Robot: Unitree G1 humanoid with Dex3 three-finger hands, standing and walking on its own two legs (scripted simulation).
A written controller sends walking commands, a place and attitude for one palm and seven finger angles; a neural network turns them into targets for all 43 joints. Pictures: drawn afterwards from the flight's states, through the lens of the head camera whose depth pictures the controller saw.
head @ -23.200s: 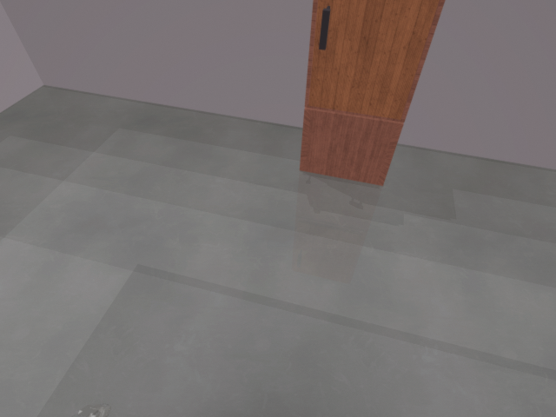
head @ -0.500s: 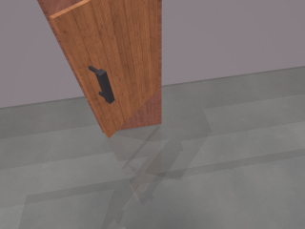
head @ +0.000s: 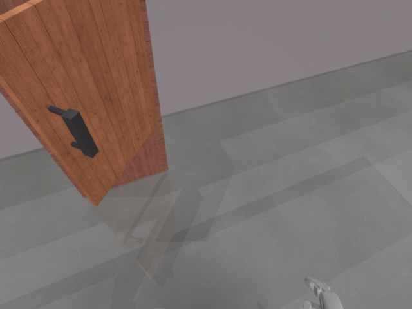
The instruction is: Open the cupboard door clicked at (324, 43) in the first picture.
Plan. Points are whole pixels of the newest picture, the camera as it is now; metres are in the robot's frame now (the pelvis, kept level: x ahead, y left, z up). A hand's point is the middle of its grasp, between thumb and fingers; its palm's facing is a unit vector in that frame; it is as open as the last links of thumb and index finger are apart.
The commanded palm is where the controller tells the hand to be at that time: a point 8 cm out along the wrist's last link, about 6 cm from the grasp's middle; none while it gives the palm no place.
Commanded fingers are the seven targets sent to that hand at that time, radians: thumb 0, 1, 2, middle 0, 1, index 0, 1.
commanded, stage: walk to a spot facing it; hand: left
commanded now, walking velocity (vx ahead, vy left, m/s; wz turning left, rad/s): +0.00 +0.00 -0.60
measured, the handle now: (73, 132) +0.45 +0.35 +0.02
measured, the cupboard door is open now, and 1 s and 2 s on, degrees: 44 44 44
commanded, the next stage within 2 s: none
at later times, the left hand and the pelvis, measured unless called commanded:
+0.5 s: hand (147, 293) +0.16 +0.14 -0.16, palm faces -0.31 -0.92 -0.25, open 7.4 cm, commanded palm none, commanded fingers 0.00 0.90 0.90 -0.20 -0.30 -0.20 -0.30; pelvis +0.00 -0.03 +0.00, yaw -18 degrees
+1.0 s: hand (199, 267) +0.22 +0.03 -0.15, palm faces -0.56 -0.80 -0.23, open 7.4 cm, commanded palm none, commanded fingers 0.00 0.90 0.90 -0.20 -0.30 -0.20 -0.30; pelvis +0.05 -0.09 +0.00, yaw -36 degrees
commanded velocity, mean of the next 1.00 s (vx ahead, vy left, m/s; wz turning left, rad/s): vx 0.13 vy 0.00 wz -0.59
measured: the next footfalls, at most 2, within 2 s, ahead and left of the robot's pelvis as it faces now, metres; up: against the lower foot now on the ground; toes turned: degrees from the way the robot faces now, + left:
right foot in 0.30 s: +0.02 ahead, -0.16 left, +0.00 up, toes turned -15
left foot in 0.56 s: +0.10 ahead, +0.08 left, +0.00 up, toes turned -18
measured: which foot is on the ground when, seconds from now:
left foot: down 0.00-0.28, up 0.30-0.54, down 0.56-0.86, up 0.88-1.00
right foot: up 0.00-0.28, down 0.30-0.56, up 0.58-0.84, down 0.86-1.00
